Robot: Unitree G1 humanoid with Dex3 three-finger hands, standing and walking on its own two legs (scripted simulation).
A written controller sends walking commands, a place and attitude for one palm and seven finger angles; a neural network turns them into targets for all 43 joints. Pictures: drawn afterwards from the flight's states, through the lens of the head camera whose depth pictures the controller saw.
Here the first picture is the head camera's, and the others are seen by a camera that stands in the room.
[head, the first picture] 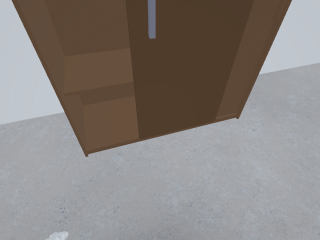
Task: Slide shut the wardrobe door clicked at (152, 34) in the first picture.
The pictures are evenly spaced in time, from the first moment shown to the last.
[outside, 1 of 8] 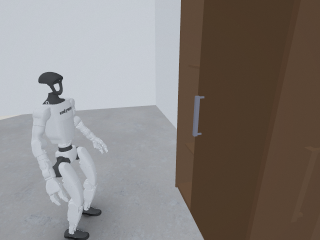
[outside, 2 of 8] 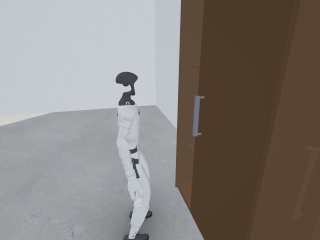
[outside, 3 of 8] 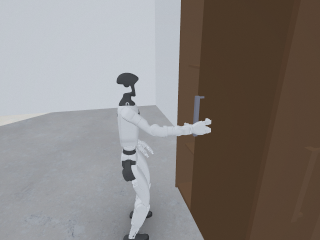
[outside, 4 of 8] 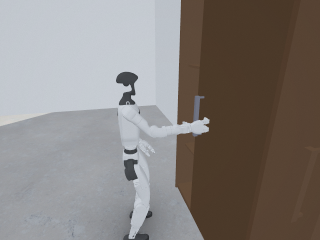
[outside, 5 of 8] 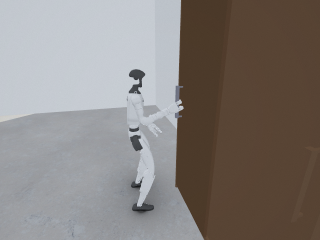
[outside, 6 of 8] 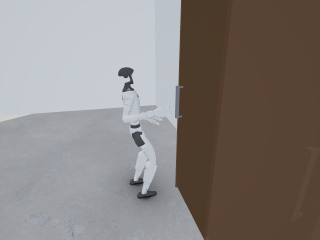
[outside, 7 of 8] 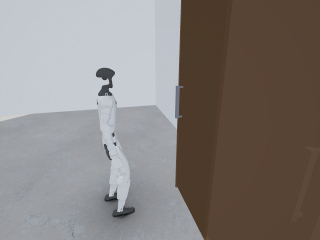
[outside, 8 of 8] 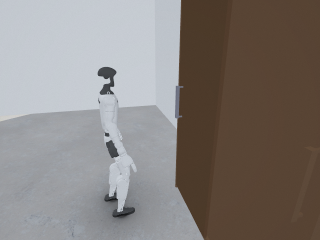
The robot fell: no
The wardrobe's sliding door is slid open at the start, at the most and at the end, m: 0.40 0.40 0.00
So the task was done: yes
